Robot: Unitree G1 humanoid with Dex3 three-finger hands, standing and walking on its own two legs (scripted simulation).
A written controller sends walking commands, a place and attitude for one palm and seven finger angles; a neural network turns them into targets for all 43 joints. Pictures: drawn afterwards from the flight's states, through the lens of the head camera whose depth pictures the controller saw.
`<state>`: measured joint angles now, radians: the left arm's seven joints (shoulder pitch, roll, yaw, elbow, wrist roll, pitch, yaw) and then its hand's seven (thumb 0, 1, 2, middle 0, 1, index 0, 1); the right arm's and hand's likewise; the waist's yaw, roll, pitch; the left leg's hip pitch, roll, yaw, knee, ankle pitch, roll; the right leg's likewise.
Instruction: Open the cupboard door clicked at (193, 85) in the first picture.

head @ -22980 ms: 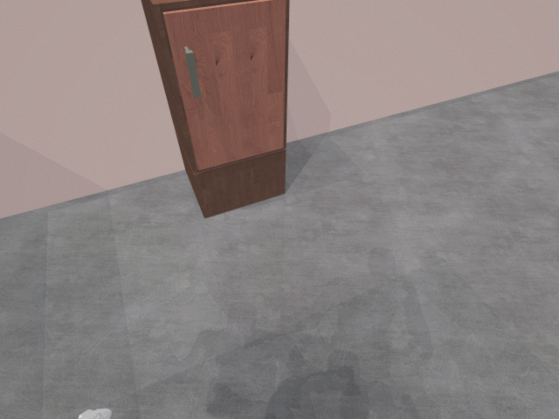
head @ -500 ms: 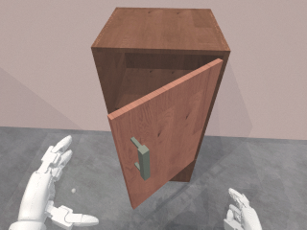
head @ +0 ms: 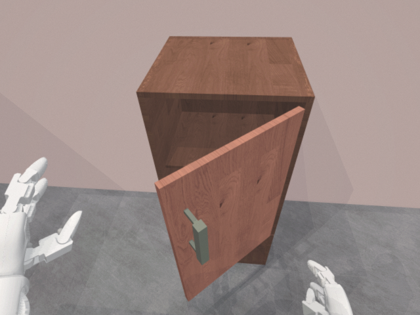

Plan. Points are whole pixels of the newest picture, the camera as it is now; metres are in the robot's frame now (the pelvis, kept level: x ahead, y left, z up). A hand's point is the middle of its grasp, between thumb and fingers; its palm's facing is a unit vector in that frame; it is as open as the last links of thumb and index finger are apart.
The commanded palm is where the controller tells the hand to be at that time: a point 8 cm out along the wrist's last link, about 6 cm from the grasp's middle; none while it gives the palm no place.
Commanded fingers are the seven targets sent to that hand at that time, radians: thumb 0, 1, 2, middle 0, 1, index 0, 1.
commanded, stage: draw the hand back to the body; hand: left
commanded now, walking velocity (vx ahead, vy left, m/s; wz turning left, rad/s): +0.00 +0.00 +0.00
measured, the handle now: (196, 236) +0.29 +0.08 -0.03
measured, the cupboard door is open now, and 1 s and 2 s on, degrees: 42 42 42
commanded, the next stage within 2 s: step back with the hand held close in 0.46 s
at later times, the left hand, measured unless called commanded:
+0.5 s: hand (61, 226) +0.18 +0.24 +0.16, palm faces +0.45 -0.80 -0.40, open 7.5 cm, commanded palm +0.14 +0.28 +0.17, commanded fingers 0.00 0.90 0.90 -0.20 -0.30 -0.20 -0.30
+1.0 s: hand (34, 247) +0.15 +0.27 +0.15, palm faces +0.35 -0.78 -0.51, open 7.4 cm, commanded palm +0.09 +0.31 +0.18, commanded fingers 0.00 0.90 0.90 -0.20 -0.30 -0.20 -0.30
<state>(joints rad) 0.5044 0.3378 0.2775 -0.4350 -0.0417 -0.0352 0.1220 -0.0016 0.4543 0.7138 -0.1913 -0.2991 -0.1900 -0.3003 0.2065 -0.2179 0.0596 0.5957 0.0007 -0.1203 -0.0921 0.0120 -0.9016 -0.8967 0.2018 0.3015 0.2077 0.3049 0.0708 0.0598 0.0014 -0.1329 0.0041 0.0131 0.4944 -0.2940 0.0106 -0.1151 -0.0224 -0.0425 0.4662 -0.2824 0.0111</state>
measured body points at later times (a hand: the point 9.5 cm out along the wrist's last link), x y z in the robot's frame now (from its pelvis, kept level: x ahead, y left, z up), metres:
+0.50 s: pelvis +0.00 -0.02 +0.01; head -0.03 -0.04 +0.45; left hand +0.15 +0.28 +0.18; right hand +0.18 -0.24 -0.08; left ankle -0.01 +0.11 -0.74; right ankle -0.02 -0.13 -0.74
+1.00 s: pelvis -0.05 +0.01 +0.00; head -0.03 +0.01 +0.45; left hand +0.13 +0.31 +0.18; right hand +0.12 -0.24 -0.08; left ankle -0.01 +0.11 -0.74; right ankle -0.02 -0.13 -0.74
